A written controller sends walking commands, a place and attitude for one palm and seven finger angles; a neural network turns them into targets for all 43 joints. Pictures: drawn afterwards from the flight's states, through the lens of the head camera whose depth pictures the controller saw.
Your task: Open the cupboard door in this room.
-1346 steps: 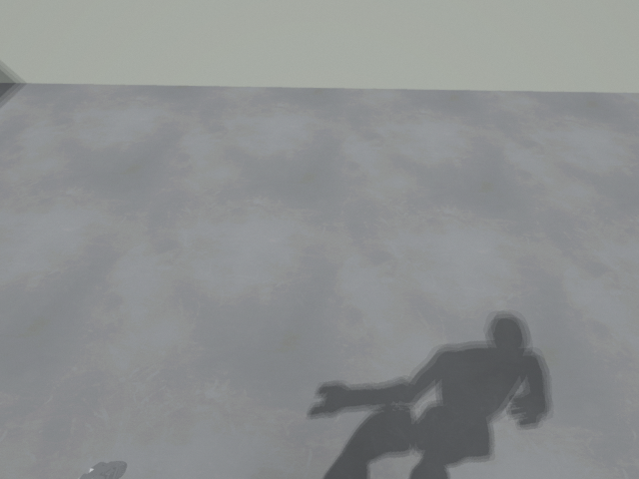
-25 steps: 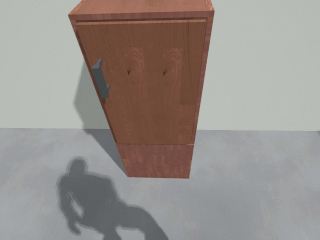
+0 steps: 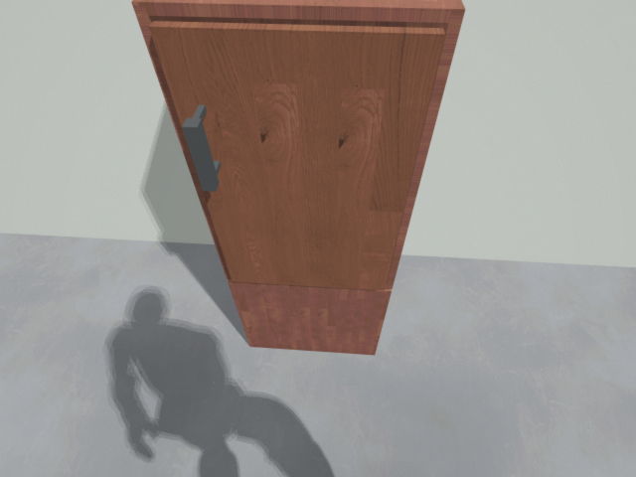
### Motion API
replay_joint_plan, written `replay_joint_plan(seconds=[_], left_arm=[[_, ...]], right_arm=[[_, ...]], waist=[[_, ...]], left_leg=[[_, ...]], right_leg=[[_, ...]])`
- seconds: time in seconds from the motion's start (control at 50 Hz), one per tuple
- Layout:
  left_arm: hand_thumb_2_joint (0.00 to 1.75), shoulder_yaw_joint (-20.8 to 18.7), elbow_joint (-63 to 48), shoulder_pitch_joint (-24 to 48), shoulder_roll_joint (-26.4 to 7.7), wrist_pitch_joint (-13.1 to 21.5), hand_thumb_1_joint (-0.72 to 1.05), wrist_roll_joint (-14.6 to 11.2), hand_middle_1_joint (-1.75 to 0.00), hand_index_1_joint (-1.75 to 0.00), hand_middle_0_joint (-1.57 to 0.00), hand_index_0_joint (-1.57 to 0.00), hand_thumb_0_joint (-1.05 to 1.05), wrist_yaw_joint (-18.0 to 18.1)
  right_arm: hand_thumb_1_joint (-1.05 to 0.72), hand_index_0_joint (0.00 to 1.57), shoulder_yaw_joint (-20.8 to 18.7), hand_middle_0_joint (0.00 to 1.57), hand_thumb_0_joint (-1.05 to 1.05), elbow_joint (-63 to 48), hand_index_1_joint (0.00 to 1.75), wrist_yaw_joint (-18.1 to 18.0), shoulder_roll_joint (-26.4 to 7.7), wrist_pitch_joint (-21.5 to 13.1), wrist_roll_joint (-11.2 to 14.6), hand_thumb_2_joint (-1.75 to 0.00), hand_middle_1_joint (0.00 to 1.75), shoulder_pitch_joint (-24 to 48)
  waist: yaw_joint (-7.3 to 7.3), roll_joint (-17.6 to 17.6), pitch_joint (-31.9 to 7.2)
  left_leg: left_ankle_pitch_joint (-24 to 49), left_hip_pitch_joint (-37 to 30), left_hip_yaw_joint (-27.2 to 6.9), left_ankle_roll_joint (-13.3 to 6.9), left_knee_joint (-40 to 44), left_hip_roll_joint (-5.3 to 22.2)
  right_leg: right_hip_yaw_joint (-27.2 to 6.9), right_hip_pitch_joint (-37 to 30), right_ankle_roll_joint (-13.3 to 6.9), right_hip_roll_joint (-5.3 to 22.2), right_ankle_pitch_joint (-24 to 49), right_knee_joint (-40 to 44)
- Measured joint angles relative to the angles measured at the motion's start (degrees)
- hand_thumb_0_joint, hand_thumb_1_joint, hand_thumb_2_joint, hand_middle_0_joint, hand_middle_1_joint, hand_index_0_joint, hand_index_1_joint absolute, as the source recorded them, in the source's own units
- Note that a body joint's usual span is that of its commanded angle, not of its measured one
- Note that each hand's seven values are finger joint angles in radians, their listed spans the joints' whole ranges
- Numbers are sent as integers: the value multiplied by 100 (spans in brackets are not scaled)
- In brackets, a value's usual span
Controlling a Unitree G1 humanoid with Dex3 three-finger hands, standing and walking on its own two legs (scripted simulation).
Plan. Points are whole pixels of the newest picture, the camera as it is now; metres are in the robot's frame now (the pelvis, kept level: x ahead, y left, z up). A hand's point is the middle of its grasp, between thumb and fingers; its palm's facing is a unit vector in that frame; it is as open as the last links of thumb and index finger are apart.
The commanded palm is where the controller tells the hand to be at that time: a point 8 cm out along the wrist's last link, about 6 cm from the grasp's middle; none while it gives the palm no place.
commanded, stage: come to a stop and stand still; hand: left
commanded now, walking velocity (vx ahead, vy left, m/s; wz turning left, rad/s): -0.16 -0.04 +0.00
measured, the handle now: (205, 148) +0.55 +0.22 +0.10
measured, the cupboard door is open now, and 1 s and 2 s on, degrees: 0 0 0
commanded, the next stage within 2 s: none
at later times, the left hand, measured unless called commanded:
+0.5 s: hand out of the picture +0.02 +0.19 -0.16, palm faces +0.03 -0.97 -0.22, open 7.4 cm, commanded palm none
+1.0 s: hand out of the picture -0.15 +0.19 -0.17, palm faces +0.06 -0.98 -0.17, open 7.4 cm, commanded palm none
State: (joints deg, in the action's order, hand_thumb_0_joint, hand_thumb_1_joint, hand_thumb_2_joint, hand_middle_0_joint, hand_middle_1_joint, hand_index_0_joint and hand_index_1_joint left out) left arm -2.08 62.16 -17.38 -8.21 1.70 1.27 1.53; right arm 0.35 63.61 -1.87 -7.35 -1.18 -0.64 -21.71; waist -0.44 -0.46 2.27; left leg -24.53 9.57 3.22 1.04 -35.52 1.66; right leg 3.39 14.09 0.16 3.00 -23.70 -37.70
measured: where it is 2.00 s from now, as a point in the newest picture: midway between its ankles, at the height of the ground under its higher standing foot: outside the picture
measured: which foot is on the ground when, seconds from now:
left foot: down 0.00-1.00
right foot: down 0.00-1.00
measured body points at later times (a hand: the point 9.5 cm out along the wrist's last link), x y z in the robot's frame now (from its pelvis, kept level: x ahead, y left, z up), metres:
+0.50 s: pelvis -0.04 +0.00 +0.01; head -0.05 +0.01 +0.46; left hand +0.01 +0.24 -0.15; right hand +0.05 -0.25 -0.12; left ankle -0.03 +0.10 -0.72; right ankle -0.04 -0.12 -0.72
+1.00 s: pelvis -0.10 +0.03 +0.01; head -0.12 +0.04 +0.46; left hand -0.15 +0.25 -0.15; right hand -0.13 -0.21 -0.14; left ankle -0.03 +0.10 -0.72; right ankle -0.04 -0.11 -0.72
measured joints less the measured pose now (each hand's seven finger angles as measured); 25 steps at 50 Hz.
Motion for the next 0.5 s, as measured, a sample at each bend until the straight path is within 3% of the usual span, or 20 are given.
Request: replay_joint_plan(seconds=[0.16, 0.28, 0.34, 0.4, 0.5], left_arm=[[90, -19, -167, 403, -65, -239, 92, -49, -30, -30, -20, -20, 1, 124], [90, -9, -385, 502, -166, -111, 91, 10, -30, -30, -20, -20, 1, 151], [90, 66, -539, 480, -197, -11, 91, 60, -30, -30, -20, -20, 1, 221], [90, 160, -659, 375, -213, -61, 91, -4, -30, -30, -20, -20, 1, 196], [90, 189, -636, 314, -253, -232, 91, -3, -30, -30, -20, -20, 1, 140]], right_arm=[[-93, 20, -97, 20, 3, -92, 30, -132, 21, 20, -30, -90, 29, 477], [-93, 20, -215, 20, 2, -316, 30, -65, -189, 114, 21, -90, 29, 722], [-92, 20, -241, 20, 2, -619, 30, 26, -305, 132, 52, -90, 29, 922], [-91, 20, -244, 20, 1, -841, 30, 50, -426, 47, 40, -90, 29, 1018], [-91, 19, -164, 20, 1, -916, 30, 43, -489, 68, -23, -90, 29, 1031]], waist=[[-23, 10, 111], [21, 16, 87], [93, 65, 172], [135, 71, 180], [-5, 156, -75]], left_leg=[[330, -325, 81, -33, 644, -41], [504, 50, 180, 2, 244, 23], [152, 441, 74, -93, -123, -55], [1031, 376, 71, -216, 377, -128], [638, 387, 59, -266, 123, -115]], right_leg=[[16, -88, -35, 35, 296, 171], [-14, -22, -67, -5, 280, 416], [19, 118, -102, -39, 493, 315], [96, 142, -108, -84, 677, -3], [40, -199, -1, -135, 469, 450]])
